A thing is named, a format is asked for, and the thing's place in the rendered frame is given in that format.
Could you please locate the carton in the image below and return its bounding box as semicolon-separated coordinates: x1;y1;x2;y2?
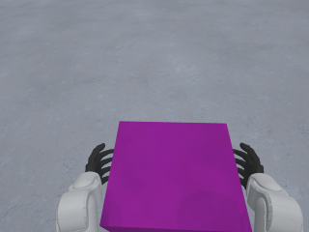
99;121;252;232

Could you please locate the robot right hand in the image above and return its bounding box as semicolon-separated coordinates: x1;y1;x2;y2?
233;142;265;190

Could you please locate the robot right forearm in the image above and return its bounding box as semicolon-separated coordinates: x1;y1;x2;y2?
246;173;303;232

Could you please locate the robot left hand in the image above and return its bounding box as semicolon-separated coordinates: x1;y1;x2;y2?
85;143;114;185

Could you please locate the robot left forearm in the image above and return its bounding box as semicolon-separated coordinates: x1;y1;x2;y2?
56;171;103;232

